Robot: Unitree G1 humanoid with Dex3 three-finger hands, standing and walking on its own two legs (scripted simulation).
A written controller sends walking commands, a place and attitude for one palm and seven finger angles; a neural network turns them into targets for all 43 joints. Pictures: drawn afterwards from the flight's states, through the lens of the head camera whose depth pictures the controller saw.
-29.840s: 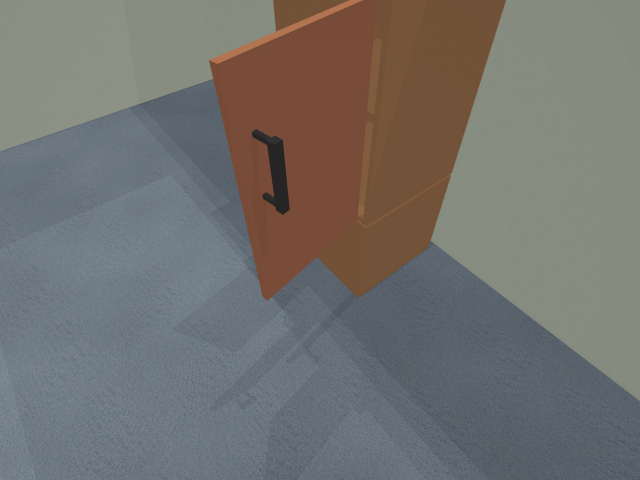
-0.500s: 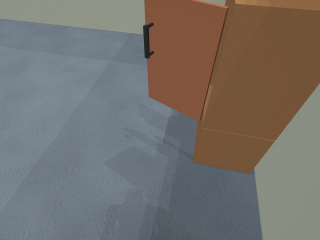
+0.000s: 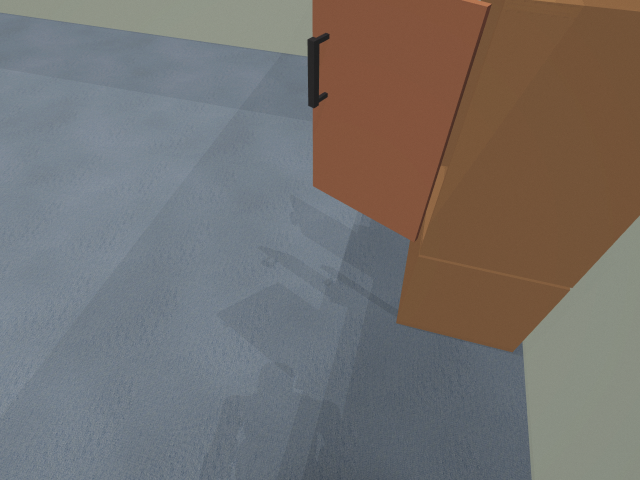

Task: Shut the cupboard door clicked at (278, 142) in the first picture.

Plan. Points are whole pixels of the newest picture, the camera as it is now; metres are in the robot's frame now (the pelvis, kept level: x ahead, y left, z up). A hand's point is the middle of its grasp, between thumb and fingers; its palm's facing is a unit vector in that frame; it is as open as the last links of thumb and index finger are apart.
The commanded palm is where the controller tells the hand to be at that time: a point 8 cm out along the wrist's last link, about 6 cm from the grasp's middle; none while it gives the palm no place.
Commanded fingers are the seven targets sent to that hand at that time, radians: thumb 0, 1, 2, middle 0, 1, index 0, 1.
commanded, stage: walk to a spot facing it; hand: left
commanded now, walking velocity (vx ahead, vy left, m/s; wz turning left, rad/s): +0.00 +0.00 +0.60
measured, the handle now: (318, 71) +0.93 +0.04 +0.05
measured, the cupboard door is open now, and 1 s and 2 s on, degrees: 67 67 67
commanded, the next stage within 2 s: turn to face it in 1.98 s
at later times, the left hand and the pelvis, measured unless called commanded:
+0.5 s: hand out of the picture +0.05 +0.22 -0.15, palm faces +0.29 -0.91 -0.29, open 7.4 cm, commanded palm none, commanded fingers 0.00 0.90 0.90 -0.20 -0.30 -0.20 -0.30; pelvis -0.02 -0.02 +0.00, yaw +19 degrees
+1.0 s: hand out of the picture -0.11 +0.19 -0.18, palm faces +0.61 -0.74 -0.27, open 7.4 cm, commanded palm none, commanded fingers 0.00 0.90 0.90 -0.20 -0.30 -0.20 -0.30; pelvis -0.01 -0.02 -0.01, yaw +38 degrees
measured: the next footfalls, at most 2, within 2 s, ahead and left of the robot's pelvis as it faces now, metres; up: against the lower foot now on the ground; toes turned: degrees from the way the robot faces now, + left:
right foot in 0.52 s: +0.06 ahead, -0.15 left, +0.00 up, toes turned +21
left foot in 0.86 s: -0.06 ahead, +0.10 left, +0.00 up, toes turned +37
